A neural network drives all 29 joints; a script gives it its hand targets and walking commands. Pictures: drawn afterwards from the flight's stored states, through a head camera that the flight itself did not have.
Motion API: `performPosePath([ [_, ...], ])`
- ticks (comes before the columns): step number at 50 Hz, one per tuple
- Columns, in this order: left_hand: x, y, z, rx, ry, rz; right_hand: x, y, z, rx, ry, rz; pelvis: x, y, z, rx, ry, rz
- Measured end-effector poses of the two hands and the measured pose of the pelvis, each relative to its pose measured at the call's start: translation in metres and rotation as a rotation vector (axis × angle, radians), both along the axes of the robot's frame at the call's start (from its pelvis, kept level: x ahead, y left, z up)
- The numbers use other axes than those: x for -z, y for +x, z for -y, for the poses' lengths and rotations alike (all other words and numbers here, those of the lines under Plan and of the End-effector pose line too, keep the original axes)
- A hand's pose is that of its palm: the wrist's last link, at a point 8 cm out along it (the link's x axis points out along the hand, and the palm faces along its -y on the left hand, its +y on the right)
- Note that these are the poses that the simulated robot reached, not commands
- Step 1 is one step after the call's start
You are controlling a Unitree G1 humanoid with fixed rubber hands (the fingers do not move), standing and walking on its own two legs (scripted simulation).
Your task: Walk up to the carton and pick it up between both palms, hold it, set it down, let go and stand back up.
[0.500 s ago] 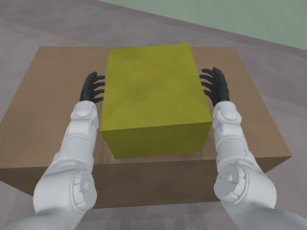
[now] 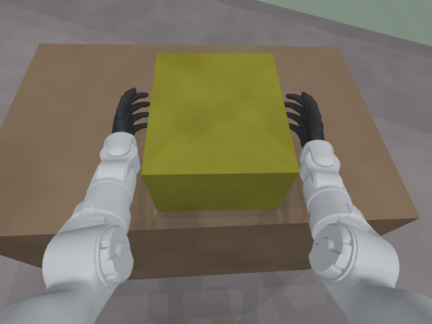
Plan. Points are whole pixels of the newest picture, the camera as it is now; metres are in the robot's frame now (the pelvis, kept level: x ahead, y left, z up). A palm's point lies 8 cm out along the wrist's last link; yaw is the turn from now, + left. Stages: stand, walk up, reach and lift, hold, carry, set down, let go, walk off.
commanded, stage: set down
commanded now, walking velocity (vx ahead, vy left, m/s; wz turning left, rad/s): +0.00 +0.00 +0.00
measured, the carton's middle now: (216, 130) +0.50 +0.00 +0.00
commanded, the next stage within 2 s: none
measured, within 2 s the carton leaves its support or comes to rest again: rests again in 0.92 s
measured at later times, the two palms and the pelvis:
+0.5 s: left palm (124, 139) +0.43 +0.17 +0.06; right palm (313, 142) +0.43 -0.18 +0.07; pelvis -0.03 +0.00 +0.00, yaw +1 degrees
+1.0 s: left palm (125, 133) +0.45 +0.17 +0.05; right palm (311, 140) +0.44 -0.18 +0.06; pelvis -0.02 +0.00 +0.00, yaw +2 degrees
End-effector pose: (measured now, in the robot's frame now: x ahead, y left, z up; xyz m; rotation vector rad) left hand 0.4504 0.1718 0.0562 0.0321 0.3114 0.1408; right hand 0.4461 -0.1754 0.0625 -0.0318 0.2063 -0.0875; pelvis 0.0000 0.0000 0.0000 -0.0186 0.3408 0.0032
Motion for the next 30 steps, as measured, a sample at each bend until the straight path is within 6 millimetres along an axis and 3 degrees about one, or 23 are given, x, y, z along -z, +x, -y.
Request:
performPosePath([
  [13, 0.001, -0.007, -0.002, -0.002, -0.046, -0.013, 0.001, -0.009, -0.003, 0.004, -0.020, 0.005, 0.000, -0.017, -0.008, -0.030, 0.016, 0.001],
  [21, 0.001, -0.013, -0.002, 0.005, -0.039, -0.008, -0.006, -0.014, -0.003, 0.011, -0.008, -0.012, 0.002, -0.026, -0.005, -0.007, 0.003, -0.018],
  [30, -0.003, -0.020, 0.006, -0.001, -0.024, -0.027, 0.000, -0.021, 0.006, 0.005, 0.021, -0.034, 0.002, -0.030, 0.001, -0.015, 0.013, -0.002],
])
